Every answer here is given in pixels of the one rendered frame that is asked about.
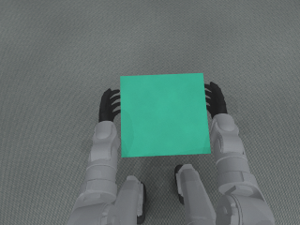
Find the robot left forearm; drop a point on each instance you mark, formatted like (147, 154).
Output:
(99, 181)

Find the robot right forearm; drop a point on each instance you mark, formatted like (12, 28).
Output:
(234, 176)

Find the right robot shin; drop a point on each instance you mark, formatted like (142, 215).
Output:
(187, 166)

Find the robot left upper arm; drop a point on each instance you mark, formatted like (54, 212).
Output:
(104, 213)

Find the robot left hand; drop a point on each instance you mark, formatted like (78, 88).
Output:
(106, 108)

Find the robot right hand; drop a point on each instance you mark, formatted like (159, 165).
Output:
(216, 101)

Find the robot right upper arm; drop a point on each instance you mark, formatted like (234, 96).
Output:
(233, 209)

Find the carton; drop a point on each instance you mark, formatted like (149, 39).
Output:
(163, 115)

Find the left robot foot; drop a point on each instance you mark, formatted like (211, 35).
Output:
(141, 218)

